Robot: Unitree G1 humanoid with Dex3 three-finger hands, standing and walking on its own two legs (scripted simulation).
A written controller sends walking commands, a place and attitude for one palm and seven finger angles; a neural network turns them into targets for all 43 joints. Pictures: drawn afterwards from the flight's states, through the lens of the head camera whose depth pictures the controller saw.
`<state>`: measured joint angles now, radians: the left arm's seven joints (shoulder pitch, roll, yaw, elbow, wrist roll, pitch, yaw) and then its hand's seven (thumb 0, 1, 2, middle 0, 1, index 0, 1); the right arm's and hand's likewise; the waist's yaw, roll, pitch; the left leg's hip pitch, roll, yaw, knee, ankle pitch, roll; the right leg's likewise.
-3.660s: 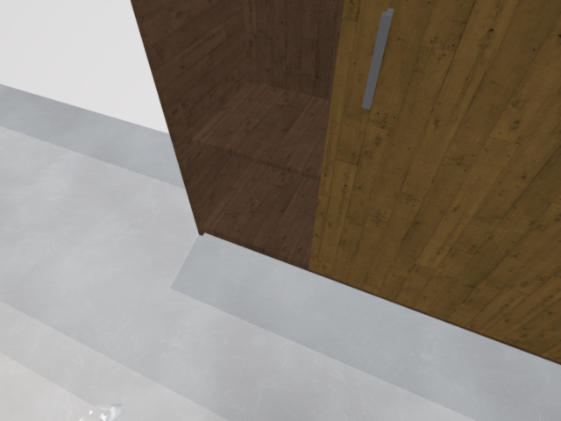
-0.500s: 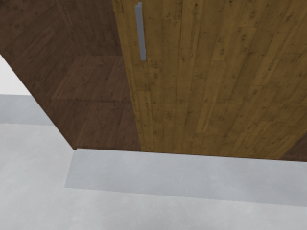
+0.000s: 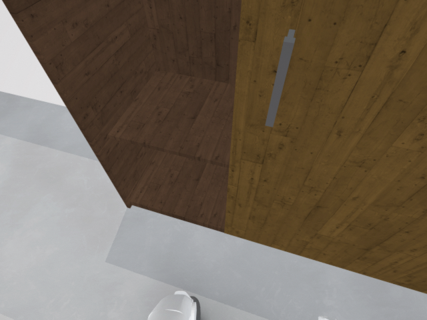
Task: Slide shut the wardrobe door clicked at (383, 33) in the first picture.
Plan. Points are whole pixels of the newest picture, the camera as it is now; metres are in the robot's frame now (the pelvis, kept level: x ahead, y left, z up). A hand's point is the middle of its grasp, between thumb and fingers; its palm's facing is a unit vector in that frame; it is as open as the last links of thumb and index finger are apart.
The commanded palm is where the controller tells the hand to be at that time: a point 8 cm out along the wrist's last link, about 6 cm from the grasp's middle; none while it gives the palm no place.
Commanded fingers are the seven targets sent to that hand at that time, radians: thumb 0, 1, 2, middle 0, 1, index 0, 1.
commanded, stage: come to a stop and stand still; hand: right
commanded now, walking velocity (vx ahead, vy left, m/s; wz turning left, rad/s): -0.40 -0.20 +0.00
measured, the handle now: (279, 82) +0.50 -0.05 +0.17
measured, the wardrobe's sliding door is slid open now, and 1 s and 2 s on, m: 0.51 0.51 0.51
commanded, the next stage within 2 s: look again from close up in 1.68 s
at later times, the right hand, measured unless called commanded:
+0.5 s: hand out of the picture +0.09 -0.18 -0.15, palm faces +0.11 +0.96 -0.26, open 7.3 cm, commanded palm none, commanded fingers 0.00 -0.90 -0.90 0.20 0.30 0.20 0.30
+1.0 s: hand out of the picture -0.04 -0.23 -0.17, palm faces +0.05 +0.98 -0.20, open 7.3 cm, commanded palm none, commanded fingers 0.00 -0.90 -0.90 0.20 0.30 0.20 0.30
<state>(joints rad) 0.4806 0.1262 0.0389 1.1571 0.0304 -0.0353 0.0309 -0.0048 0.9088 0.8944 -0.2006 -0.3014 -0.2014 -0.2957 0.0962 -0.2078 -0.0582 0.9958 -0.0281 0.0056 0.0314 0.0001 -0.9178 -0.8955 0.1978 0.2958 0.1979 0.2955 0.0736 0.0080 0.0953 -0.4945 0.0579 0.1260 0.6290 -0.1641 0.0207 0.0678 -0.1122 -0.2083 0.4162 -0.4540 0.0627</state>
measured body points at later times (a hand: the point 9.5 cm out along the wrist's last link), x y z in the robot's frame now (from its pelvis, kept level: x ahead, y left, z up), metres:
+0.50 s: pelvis +0.02 +0.02 +0.01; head +0.05 +0.03 +0.45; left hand +0.13 +0.26 -0.14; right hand +0.08 -0.23 -0.13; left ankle +0.13 +0.11 -0.73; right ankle -0.02 -0.12 -0.67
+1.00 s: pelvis -0.03 -0.06 +0.01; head -0.02 -0.07 +0.46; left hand -0.06 +0.15 -0.15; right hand -0.04 -0.29 -0.15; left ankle -0.08 +0.06 -0.72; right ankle -0.07 -0.11 -0.73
